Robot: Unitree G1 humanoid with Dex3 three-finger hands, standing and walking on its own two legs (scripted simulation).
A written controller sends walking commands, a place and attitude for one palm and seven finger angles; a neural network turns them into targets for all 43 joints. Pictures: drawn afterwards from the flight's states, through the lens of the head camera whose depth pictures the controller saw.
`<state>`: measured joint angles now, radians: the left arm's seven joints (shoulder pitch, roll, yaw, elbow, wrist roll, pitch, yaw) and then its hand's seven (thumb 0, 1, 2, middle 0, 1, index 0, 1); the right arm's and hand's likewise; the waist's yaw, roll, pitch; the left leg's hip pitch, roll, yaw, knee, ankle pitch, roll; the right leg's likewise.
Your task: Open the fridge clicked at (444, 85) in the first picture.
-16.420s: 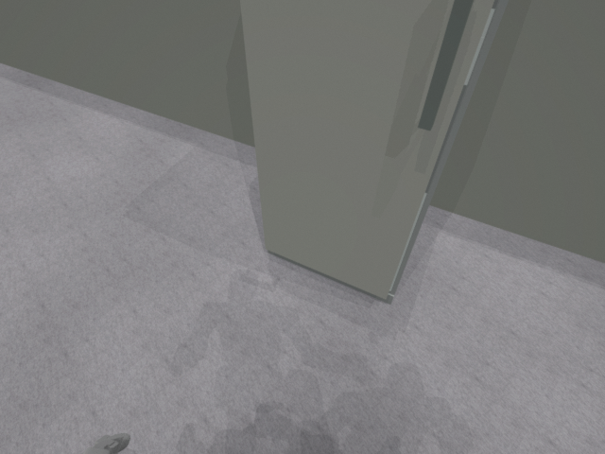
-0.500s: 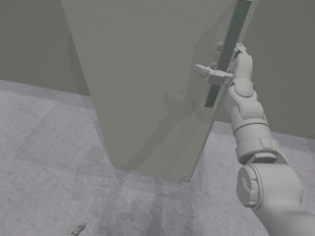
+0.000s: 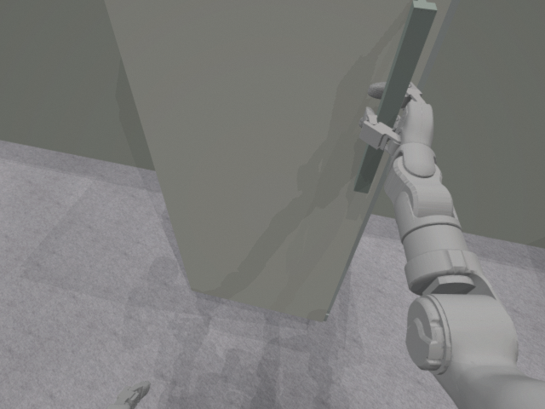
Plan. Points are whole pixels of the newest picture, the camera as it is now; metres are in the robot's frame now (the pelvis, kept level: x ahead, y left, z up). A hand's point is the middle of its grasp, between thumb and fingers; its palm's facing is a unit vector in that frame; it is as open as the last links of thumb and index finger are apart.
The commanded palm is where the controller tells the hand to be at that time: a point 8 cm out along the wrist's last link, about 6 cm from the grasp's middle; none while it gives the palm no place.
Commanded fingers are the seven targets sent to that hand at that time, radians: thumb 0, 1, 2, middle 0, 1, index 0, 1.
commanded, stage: grip the handle and tug to test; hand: right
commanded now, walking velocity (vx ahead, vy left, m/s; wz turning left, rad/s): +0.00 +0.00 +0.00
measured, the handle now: (385, 108) +0.51 -0.11 +0.20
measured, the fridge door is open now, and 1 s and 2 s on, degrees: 0 10 38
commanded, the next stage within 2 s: pull the door a little, standing still in 0.52 s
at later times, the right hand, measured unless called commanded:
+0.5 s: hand (368, 131) +0.45 -0.08 +0.20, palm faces +0.12 +0.99 +0.04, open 5.8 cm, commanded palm +0.40 -0.13 +0.20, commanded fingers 0.00 -0.90 -0.90 0.45 1.40 0.45 1.40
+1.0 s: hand (357, 162) +0.39 -0.06 +0.20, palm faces +0.06 +1.00 +0.01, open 6.2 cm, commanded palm +0.32 -0.11 +0.21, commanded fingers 0.00 -0.90 -0.90 0.45 1.40 0.45 1.40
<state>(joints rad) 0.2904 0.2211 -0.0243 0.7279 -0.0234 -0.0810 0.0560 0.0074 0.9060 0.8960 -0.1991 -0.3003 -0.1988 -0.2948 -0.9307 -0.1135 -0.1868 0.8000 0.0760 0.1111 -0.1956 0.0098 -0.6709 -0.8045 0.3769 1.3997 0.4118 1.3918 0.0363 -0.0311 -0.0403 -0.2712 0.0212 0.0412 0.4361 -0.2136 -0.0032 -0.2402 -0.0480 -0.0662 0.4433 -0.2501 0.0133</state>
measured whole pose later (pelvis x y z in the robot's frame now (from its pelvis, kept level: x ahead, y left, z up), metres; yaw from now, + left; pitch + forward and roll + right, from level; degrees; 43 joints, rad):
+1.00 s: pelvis +0.02 +0.00 +0.00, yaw -1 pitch -1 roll +0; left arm 0.16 0.19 -0.04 0.60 -0.02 0.05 0.02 0.01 0.91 0.90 -0.20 -0.30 -0.20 -0.29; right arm -0.45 0.01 0.01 0.08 0.09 0.40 -0.21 0.00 -0.65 -0.70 0.36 1.40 0.35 1.37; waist -0.01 -0.05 -0.06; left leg -0.14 0.02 0.05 0.42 -0.25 0.00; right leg -0.11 -0.05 -0.05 0.41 -0.27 0.02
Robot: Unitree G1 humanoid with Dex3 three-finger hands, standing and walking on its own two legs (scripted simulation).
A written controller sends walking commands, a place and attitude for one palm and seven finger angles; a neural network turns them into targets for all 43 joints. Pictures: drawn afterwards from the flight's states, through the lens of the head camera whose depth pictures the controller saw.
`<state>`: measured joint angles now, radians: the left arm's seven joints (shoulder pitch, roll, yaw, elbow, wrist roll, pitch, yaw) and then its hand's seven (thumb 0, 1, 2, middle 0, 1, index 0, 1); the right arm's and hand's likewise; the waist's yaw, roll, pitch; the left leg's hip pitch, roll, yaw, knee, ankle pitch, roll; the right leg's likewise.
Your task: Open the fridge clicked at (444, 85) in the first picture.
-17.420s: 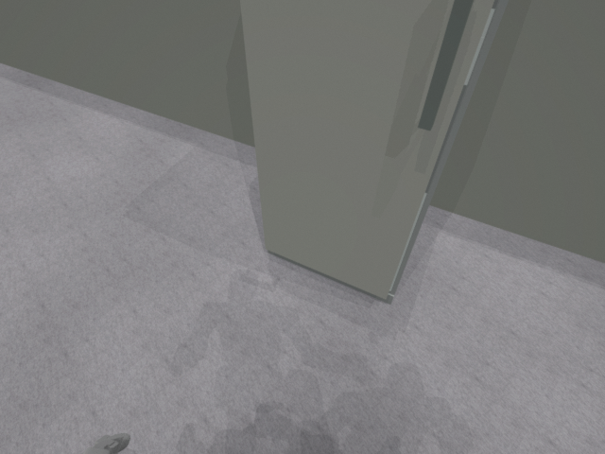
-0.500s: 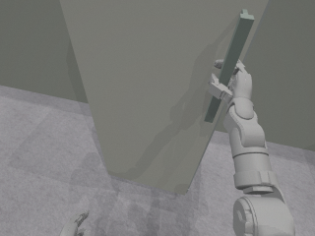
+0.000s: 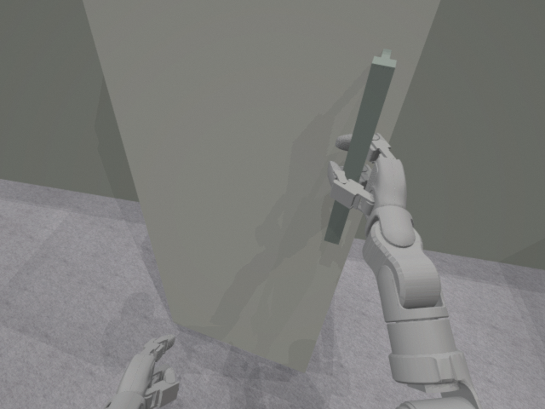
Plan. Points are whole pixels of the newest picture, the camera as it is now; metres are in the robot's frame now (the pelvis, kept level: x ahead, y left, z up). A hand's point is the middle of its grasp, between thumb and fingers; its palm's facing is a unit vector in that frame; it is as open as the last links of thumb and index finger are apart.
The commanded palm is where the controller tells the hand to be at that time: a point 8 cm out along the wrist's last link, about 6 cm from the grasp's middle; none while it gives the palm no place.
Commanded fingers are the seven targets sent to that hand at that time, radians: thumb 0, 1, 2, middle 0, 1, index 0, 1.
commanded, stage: walk backward, drawing the door open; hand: right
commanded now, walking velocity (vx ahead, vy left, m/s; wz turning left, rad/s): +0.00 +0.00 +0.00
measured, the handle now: (355, 159) +0.42 -0.09 +0.20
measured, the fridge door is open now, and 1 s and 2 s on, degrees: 10 38 69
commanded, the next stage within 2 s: stop walking and hold the door back in 1.96 s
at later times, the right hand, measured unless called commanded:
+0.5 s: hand (300, 245) +0.26 -0.01 +0.18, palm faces -0.06 +0.98 -0.20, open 7.5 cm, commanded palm +0.24 -0.05 +0.20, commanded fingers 0.00 -0.90 -0.90 0.45 1.40 0.45 1.40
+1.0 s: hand (220, 292) +0.20 +0.08 +0.18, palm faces +0.26 +0.94 -0.20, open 7.7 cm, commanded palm +0.15 +0.04 +0.19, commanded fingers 0.00 -0.90 -0.90 0.45 1.40 0.45 1.40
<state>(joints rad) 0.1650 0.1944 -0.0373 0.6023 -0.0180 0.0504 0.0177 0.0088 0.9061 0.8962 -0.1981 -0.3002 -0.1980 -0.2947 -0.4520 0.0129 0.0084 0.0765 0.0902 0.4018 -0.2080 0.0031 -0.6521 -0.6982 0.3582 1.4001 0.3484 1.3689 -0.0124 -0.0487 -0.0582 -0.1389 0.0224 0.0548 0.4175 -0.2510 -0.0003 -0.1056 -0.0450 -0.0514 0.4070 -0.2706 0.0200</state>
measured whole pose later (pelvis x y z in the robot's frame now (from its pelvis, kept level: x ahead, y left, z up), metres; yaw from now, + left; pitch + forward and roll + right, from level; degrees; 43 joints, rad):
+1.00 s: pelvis -0.09 +0.26 -0.02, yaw -27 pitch -1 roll +1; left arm 0.02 0.15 0.01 0.64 -0.05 -0.08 0.04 0.01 0.90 0.90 -0.20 -0.30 -0.20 -0.30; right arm -0.30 -0.17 0.10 -0.35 0.00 -0.02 -0.03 -0.11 -0.55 -0.77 0.54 1.40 0.12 1.28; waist 0.05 -0.07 0.25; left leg -0.32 0.01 0.05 0.61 -0.28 0.00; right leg -0.44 -0.10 0.17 0.85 -0.47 0.04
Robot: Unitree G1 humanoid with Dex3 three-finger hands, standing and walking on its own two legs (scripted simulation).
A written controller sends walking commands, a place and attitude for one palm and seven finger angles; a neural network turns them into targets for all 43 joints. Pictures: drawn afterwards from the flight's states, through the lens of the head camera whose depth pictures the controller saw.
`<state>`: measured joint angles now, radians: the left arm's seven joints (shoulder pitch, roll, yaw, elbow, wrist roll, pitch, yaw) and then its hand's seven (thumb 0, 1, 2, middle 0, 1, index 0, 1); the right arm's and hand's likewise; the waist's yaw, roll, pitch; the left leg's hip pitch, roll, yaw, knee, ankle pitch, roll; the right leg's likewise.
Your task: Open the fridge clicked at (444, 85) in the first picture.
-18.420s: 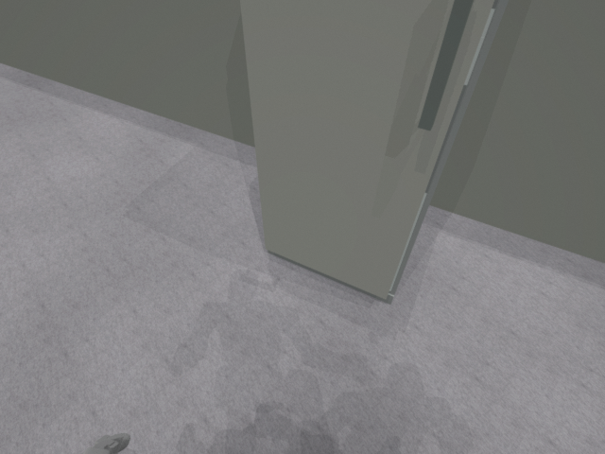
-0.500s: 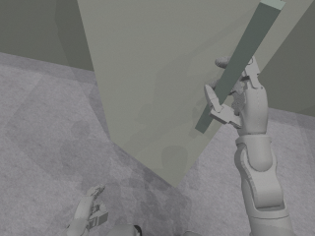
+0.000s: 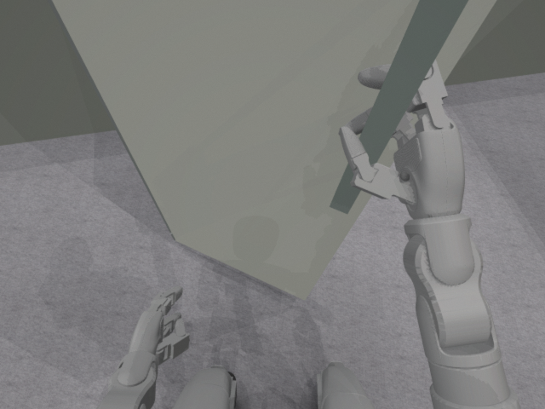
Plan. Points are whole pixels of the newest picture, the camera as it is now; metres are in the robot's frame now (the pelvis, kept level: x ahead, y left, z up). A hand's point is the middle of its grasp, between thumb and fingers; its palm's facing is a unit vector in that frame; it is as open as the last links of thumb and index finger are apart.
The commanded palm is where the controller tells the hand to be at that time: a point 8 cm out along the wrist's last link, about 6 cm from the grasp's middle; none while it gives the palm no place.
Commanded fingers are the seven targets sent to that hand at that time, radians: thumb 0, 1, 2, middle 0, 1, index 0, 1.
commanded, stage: walk backward, drawing the door open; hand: right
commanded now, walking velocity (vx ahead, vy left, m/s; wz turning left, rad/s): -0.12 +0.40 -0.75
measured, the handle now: (385, 110) +0.39 -0.05 +0.22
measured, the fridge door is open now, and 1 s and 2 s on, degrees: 38 69 75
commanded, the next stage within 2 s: stop walking and hold the door back in 0.96 s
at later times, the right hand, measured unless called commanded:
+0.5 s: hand (275, 242) +0.25 +0.04 +0.20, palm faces +0.36 +0.91 -0.21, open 7.6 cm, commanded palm +0.20 +0.01 +0.21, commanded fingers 0.00 -0.90 -0.90 0.45 1.40 0.45 1.40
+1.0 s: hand (115, 317) +0.18 +0.15 +0.20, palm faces +0.82 +0.53 -0.22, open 7.3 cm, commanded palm +0.12 +0.14 +0.20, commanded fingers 0.00 -0.90 -0.90 0.45 1.40 0.45 1.40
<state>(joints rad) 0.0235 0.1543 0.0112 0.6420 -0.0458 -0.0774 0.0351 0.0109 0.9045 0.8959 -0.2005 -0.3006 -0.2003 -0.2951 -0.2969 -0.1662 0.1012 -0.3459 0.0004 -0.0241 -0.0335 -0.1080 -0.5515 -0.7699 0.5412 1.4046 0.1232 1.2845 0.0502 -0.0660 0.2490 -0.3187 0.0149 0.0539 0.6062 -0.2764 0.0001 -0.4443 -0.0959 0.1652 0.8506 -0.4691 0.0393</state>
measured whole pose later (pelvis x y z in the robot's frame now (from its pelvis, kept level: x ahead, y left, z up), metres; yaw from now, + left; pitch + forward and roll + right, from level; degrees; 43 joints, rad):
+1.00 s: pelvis +0.07 +0.49 +0.00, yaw -45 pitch -2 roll +1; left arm 0.09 0.18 0.01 0.65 -0.03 -0.09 0.06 0.01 0.90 0.90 -0.20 -0.30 -0.20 -0.30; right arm -0.04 -0.25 -0.19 -0.41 0.06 -0.02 -0.09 -0.10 -0.60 -0.84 0.45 1.40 0.13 1.27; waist 0.02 -0.06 0.17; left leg -0.30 0.05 0.07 0.63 -0.30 -0.02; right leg -0.53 -0.11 0.10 1.07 -0.54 0.05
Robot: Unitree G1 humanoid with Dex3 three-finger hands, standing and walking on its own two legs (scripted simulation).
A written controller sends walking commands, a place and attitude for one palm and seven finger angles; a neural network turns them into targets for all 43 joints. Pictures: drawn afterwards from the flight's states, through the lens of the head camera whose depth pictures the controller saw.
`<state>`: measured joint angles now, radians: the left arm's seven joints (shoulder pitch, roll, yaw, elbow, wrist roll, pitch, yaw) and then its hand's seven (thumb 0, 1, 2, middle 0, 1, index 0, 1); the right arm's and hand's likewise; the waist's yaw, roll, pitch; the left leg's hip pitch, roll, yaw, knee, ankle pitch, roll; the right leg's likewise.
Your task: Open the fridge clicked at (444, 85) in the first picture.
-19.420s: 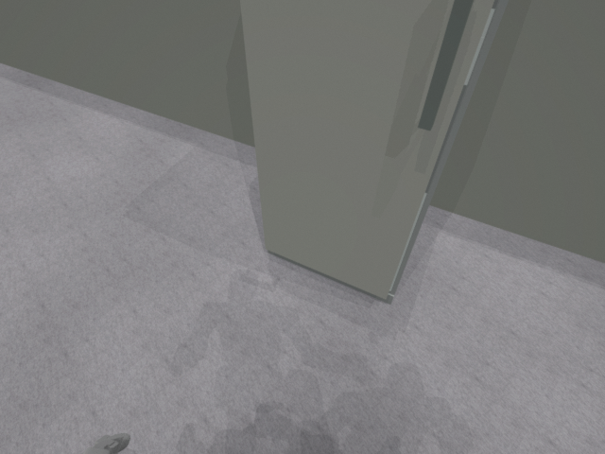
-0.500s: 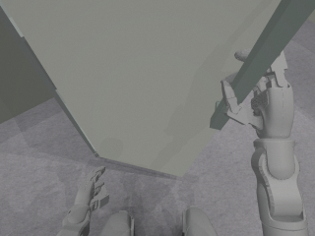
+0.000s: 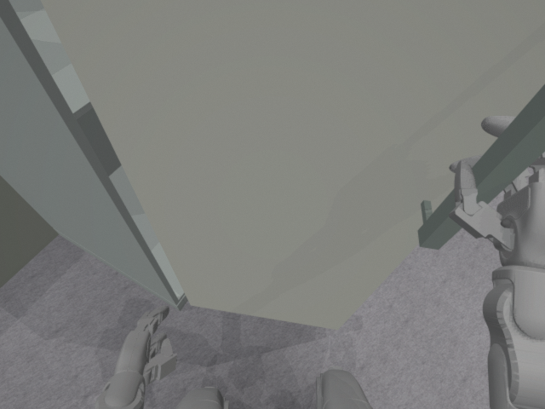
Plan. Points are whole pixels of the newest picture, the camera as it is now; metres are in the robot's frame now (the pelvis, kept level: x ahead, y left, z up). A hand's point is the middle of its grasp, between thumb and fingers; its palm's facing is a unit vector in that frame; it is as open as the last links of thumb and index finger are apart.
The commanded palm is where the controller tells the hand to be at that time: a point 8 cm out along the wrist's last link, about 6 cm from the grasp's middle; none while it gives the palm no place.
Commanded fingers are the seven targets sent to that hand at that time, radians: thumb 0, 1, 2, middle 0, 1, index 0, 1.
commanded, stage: stop walking and hold the door back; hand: right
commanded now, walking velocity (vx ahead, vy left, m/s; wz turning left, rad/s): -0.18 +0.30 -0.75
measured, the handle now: (489, 153) +0.36 -0.18 +0.22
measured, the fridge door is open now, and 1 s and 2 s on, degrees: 69 75 71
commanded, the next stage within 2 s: loosen the grip on the handle in 1.66 s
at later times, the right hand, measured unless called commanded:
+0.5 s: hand (461, 243) +0.26 -0.14 +0.20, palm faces +0.45 +0.87 -0.21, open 6.4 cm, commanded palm +0.26 -0.20 +0.18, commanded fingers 0.00 -0.90 -0.90 0.45 1.40 0.45 1.40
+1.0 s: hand (462, 230) +0.27 -0.14 +0.21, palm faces +0.43 +0.89 -0.18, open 5.9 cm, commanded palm +0.28 -0.20 +0.18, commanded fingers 0.00 -0.90 -0.90 0.45 1.40 0.45 1.40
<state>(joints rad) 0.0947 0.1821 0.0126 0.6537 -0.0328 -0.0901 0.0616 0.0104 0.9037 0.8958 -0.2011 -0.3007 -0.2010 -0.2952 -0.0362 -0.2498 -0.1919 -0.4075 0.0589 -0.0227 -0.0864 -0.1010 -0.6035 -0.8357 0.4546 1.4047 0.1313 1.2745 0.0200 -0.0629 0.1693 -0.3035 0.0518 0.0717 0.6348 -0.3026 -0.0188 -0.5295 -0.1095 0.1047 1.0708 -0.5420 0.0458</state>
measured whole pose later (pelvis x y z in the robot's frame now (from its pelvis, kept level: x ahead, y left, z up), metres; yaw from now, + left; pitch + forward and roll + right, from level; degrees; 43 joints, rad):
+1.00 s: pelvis -0.15 +0.14 +0.00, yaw -11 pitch -3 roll -1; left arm 0.39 0.29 -0.02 0.83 -0.06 -0.11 0.10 0.01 0.91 0.90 -0.20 -0.30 -0.20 -0.29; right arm -0.97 -0.43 -0.22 1.14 0.05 -0.17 -0.05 -0.07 -0.65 -0.78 0.45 1.40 0.37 1.40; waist 0.05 -0.04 0.07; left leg -0.36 0.01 0.08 0.64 -0.23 0.03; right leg -0.28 -0.12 -0.12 0.63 -0.29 0.04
